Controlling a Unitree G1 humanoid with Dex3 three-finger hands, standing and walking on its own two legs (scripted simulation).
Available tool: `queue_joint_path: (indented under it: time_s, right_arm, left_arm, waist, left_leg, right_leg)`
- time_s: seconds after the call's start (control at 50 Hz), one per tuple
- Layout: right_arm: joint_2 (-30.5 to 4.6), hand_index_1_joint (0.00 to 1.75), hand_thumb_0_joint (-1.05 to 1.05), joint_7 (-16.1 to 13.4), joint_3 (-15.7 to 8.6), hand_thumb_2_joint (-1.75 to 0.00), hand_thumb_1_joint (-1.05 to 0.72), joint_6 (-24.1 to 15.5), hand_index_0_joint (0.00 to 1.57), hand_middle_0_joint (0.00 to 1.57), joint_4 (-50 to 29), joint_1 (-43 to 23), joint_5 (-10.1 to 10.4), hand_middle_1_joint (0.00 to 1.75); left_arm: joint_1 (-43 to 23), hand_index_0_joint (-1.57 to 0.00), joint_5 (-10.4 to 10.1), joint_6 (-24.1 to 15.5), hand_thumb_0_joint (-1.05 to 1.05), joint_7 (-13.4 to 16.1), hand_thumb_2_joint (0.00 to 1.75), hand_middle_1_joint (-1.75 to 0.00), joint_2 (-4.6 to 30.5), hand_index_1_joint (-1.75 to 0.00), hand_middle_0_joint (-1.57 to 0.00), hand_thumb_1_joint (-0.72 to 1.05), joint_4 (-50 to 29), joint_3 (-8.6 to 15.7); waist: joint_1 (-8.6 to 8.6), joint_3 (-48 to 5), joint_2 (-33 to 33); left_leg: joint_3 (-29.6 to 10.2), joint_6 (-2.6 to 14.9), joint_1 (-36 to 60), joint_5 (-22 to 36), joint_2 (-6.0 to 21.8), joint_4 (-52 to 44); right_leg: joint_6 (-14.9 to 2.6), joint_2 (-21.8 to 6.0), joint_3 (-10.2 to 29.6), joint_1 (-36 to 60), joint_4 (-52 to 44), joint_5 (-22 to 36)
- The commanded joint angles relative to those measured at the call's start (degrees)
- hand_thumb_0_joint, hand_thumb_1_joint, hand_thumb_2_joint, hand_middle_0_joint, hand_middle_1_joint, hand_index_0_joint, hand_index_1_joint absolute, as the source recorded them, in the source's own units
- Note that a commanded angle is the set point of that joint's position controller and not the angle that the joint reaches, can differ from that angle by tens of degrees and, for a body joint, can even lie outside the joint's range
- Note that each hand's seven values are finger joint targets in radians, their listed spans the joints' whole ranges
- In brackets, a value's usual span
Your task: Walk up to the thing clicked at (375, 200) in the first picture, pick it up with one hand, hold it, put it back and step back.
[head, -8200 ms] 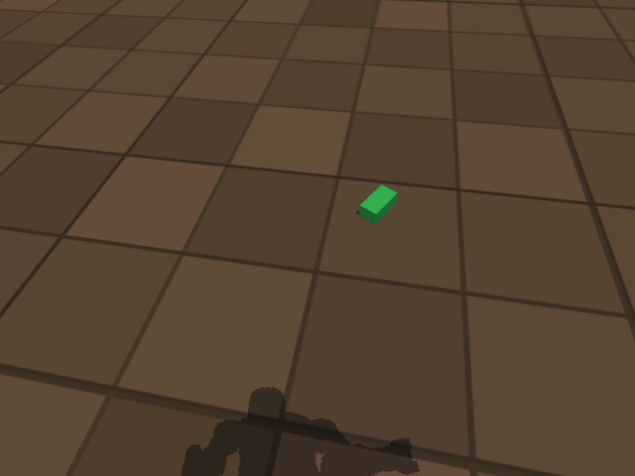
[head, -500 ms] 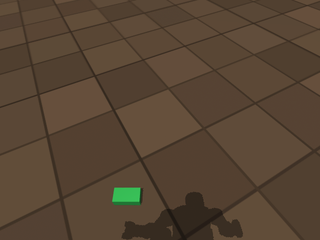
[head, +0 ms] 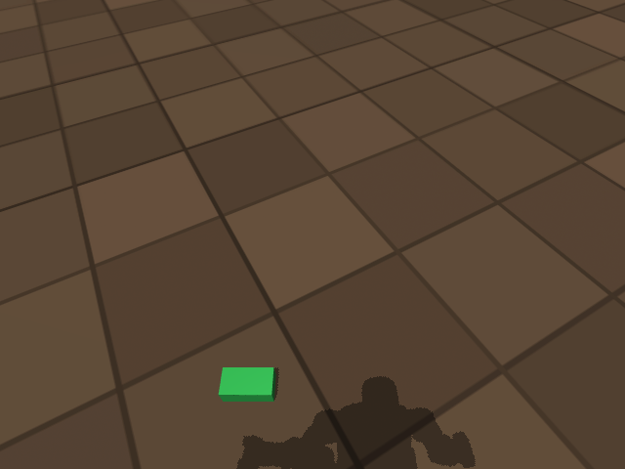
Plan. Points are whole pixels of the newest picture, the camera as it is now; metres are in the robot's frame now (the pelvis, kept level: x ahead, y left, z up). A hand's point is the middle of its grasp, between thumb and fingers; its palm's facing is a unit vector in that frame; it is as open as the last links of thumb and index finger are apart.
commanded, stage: stand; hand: left
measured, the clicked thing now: (248, 384) +0.47 +0.24 -0.75
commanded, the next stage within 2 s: walk up in 0.48 s
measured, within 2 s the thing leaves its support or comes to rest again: neither
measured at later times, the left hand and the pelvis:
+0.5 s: hand out of the picture +0.07 +0.26 -0.15, palm faces -0.02 -0.94 -0.35, open 7.4 cm; pelvis +0.00 +0.00 +0.00, yaw +0 degrees
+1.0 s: hand out of the picture +0.13 +0.27 -0.17, palm faces +0.01 -0.95 -0.33, open 7.4 cm; pelvis +0.07 +0.01 -0.01, yaw +0 degrees
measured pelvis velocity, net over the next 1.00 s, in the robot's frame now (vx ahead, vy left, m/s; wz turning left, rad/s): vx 0.07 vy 0.01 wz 0.00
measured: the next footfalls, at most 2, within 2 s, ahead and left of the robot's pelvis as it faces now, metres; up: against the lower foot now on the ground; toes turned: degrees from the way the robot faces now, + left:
right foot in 1.12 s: +0.15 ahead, -0.13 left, +0.00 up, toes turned -1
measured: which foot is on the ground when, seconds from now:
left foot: down 0.00-1.00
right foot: down 0.00-0.90, up 0.92-1.00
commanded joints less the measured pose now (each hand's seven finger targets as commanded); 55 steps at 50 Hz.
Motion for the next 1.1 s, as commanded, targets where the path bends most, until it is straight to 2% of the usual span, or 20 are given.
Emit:
queue_joint_path:
  time_s: [0.0,0.44,0.46,0.48,0.54,0.6,0.66,0.7,0.72,0.76,0.8,0.82,0.86,0.88,0.9,0.92,0.98,1.02,1.06,1.08]
  right_arm:
    - [-12.11,0.30,0.00,-0.81,-2.60,-0.90,-0.90,-1.22,0.20,0.20,-3.14,-1.79,0.20,0.30]
    - [-11.98,0.30,0.00,-0.79,-2.61,-0.90,-0.90,-1.26,0.20,0.20,-3.28,-1.11,0.19,0.30]
    - [-13.33,0.30,0.00,-0.46,-3.85,-0.90,-0.90,-1.72,0.20,0.20,-4.90,1.14,-0.41,0.30]
    - [-13.60,0.30,0.00,-0.35,-4.20,-0.90,-0.90,-1.71,0.20,0.20,-4.85,1.70,-0.79,0.30]
    - [-14.43,0.30,0.00,-0.17,-4.93,-0.90,-0.90,-1.61,0.20,0.20,-5.73,2.79,-1.10,0.30]
    - [-14.32,0.30,0.00,-0.31,-5.17,-0.90,-0.90,-2.01,0.20,0.20,-7.43,2.76,-1.15,0.30]
    - [-12.43,0.30,0.00,-0.43,-4.66,-0.90,-0.90,-2.34,0.20,0.20,-9.93,1.39,-0.52,0.30]
    - [-10.28,0.30,0.00,-0.66,-4.23,-0.90,-0.90,-2.20,0.20,0.20,-11.49,0.95,-0.47,0.30]
    - [-10.01,0.30,0.00,-0.91,-4.16,-0.90,-0.90,-2.04,0.20,0.20,-11.83,1.72,-0.60,0.30]
    - [-10.52,0.30,0.00,-1.16,-4.28,-0.90,-0.90,-2.41,0.20,0.20,-12.65,2.13,-0.55,0.30]
    - [-9.97,0.30,0.00,-1.11,-4.28,-0.90,-0.90,-2.86,0.20,0.20,-12.27,4.95,-0.18,0.30]
    - [-9.83,0.30,0.00,-1.17,-4.55,-0.90,-0.90,-3.09,0.20,0.20,-11.13,8.02,-0.14,0.30]
    - [-15.56,0.30,0.00,-1.67,-6.69,-0.90,-0.90,-3.20,0.20,0.20,-9.39,13.08,-0.67,0.30]
    - [-16.37,0.30,0.00,-1.93,-6.64,-0.90,-0.90,-3.25,0.20,0.20,-9.75,11.04,-0.71,0.30]
    - [-16.54,0.30,0.00,-1.94,-6.49,-0.90,-0.90,-3.31,0.20,0.20,-10.32,9.72,-0.35,0.30]
    - [-16.49,0.30,0.00,-1.88,-6.35,-0.90,-0.90,-3.23,0.20,0.20,-10.69,7.68,-0.49,0.30]
    - [-13.49,0.30,0.00,-2.32,-5.21,-0.90,-0.90,-2.94,0.20,0.20,-12.00,4.12,-0.75,0.30]
    - [-14.06,0.30,0.00,-2.39,-5.22,-0.90,-0.90,-2.46,0.20,0.20,-11.71,3.79,-0.24,0.30]
    - [-13.62,0.30,0.00,-2.32,-4.92,-0.90,-0.90,-1.54,0.20,0.20,-11.99,2.16,0.60,0.30]
    - [-13.50,0.30,0.00,-2.25,-4.78,-0.90,-0.90,-1.17,0.20,0.20,-12.32,1.44,1.24,0.30]
  left_arm:
    - [-2.23,-0.20,0.00,-1.26,0.00,0.78,0.90,-0.30,12.51,-0.30,-0.20,0.90,-3.64,2.33]
    - [-1.74,-0.20,0.11,-1.23,0.00,0.72,0.90,-0.30,12.49,-0.30,-0.20,0.90,-3.70,2.21]
    - [-0.16,-0.20,0.54,-1.00,0.00,0.04,0.90,-0.30,13.19,-0.30,-0.20,0.90,-4.95,4.33]
    - [-0.55,-0.20,0.96,-0.77,0.00,-0.18,0.90,-0.30,13.31,-0.30,-0.20,0.90,-5.14,4.52]
    - [-0.73,-0.20,1.39,-0.41,0.00,-0.68,0.90,-0.30,12.21,-0.30,-0.20,0.90,-6.41,5.09]
    - [0.31,-0.20,1.33,-0.81,0.00,-0.89,0.90,-0.30,11.09,-0.30,-0.20,0.90,-7.56,5.25]
    - [3.85,-0.20,0.90,-1.44,0.00,-0.52,0.90,-0.30,12.56,-0.30,-0.20,0.90,-7.73,5.78]
    - [6.18,-0.20,0.91,-1.52,0.00,-0.21,0.90,-0.30,16.23,-0.30,-0.20,0.90,-8.18,6.83]
    - [6.65,-0.20,1.03,-1.61,0.00,-0.03,0.90,-0.30,16.83,-0.30,-0.20,0.90,-8.95,7.02]
    - [8.37,-0.20,1.23,-1.39,0.00,0.13,0.90,-0.30,16.81,-0.30,-0.20,0.90,-9.99,7.07]
    - [5.12,-0.20,0.87,-1.08,0.00,0.34,0.90,-0.30,15.16,-0.30,-0.20,0.90,-11.75,6.22]
    - [2.18,-0.20,0.39,-0.79,0.00,0.49,0.90,-0.30,13.76,-0.30,-0.20,0.90,-12.51,5.63]
    - [-1.85,-0.20,-1.01,-0.48,0.00,0.52,0.90,-0.30,10.03,-0.30,-0.20,0.90,-14.85,4.35]
    - [-1.64,-0.20,-1.27,0.23,0.00,0.69,0.90,-0.30,8.74,-0.30,-0.20,0.90,-14.03,3.92]
    - [0.30,-0.20,-0.99,0.79,0.00,1.18,0.90,-0.30,10.53,-0.30,-0.20,0.90,-13.13,4.43]
    - [1.01,-0.20,-1.16,0.58,0.00,1.32,0.90,-0.30,10.27,-0.30,-0.20,0.90,-12.90,4.08]
    - [2.69,-0.20,-0.99,0.16,0.00,1.15,0.90,-0.30,9.75,-0.30,-0.20,0.90,-11.56,3.86]
    - [1.21,-0.20,-0.64,0.05,0.00,1.13,0.90,-0.30,9.75,-0.30,-0.20,0.90,-11.29,3.81]
    - [0.84,-0.20,-0.09,-0.23,0.00,1.23,0.90,-0.30,9.38,-0.30,-0.20,0.90,-9.97,3.86]
    - [2.00,-0.20,-0.09,-0.39,0.00,1.32,0.90,-0.30,9.97,-0.30,-0.20,0.90,-9.31,4.10]
  waist:
    - [0.09,-4.38,0.04]
    - [0.11,-3.88,-0.44]
    - [0.56,-5.80,-1.49]
    - [0.16,-4.01,-1.42]
    - [-0.14,2.13,0.90]
    - [0.47,5.05,3.74]
    - [1.79,1.27,0.20]
    - [2.52,0.00,-6.73]
    - [2.81,0.13,-8.42]
    - [3.05,-0.54,-8.65]
    - [0.77,-2.76,-9.04]
    - [-1.28,-4.95,-8.72]
    - [-3.96,-8.33,3.55]
    - [-2.94,-6.66,6.41]
    - [-2.02,-5.82,4.59]
    - [-1.07,-2.98,7.12]
    - [0.36,-2.40,11.48]
    - [-0.35,-2.95,10.98]
    - [0.08,-3.72,8.10]
    - [0.78,-5.15,6.13]
  left_leg:
    - [-4.12,2.41,-0.31,7.42,5.42,-3.30]
    - [-4.20,2.63,-0.56,6.11,5.55,-3.75]
    - [-2.71,4.56,0.69,-6.39,3.03,-1.76]
    - [-3.14,5.39,-0.51,-13.97,3.10,-1.39]
    - [-7.08,7.09,-4.77,-23.79,5.09,-3.43]
    - [-9.23,8.09,-6.85,-15.38,7.25,-3.04]
    - [-2.84,5.96,-8.31,-3.58,2.87,6.40]
    - [2.80,3.34,-15.24,-9.18,-2.30,17.08]
    - [1.77,3.13,-18.71,-17.86,-2.70,20.56]
    - [-0.91,3.94,-20.43,-21.85,-0.87,19.57]
    - [-0.67,4.13,-14.54,-14.08,-0.85,12.13]
    - [-0.26,4.24,-8.55,-4.27,-0.86,5.02]
    - [-11.88,5.22,9.44,30.66,9.10,-0.65]
    - [-19.21,9.21,13.32,36.25,14.89,-0.99]
    - [-19.20,14.91,8.47,33.50,17.27,1.67]
    - [-17.70,16.44,6.09,34.01,17.37,1.69]
    - [-9.18,11.65,10.89,42.95,11.68,5.21]
    - [-7.23,9.75,10.23,40.56,10.18,7.06]
    - [-3.84,7.14,5.49,38.38,7.41,9.65]
    - [-2.49,5.72,2.21,35.33,6.22,10.91]
  right_leg:
    - [-2.04,-5.89,4.62,1.64,-2.88,8.12]
    - [-2.05,-5.89,4.62,1.39,-2.77,7.19]
    - [-3.06,-2.42,3.70,0.96,-1.69,-7.83]
    - [-3.78,-2.40,4.18,-1.95,-1.33,-15.08]
    - [-4.25,-1.36,4.14,-8.58,1.02,-21.36]
    - [-4.02,-0.05,2.83,-7.57,4.44,-10.52]
    - [-5.49,-3.15,7.56,-0.48,1.53,-0.02]
    - [-10.49,-10.34,16.93,6.85,-1.82,3.44]
    - [-13.54,-13.86,20.00,9.43,-1.98,8.13]
    - [-15.55,-15.59,19.53,11.39,0.20,20.07]
    - [-13.00,-12.93,12.93,10.92,5.20,31.39]
    - [-9.98,-10.10,8.50,8.70,8.39,32.08]
    - [-2.23,-0.52,0.95,-7.12,20.17,13.79]
    - [-1.09,3.91,1.03,-14.86,21.76,-13.41]
    - [-1.99,2.61,4.06,-11.47,24.85,-23.56]
    - [-2.43,1.80,4.12,-12.36,25.55,-25.36]
    - [-2.95,0.46,3.34,-14.62,20.89,-18.84]
    - [-2.57,0.21,0.83,-11.85,12.96,-12.20]
    - [-2.77,1.09,-0.43,-4.29,5.06,-0.41]
    - [-3.41,0.03,0.57,1.57,2.53,11.81]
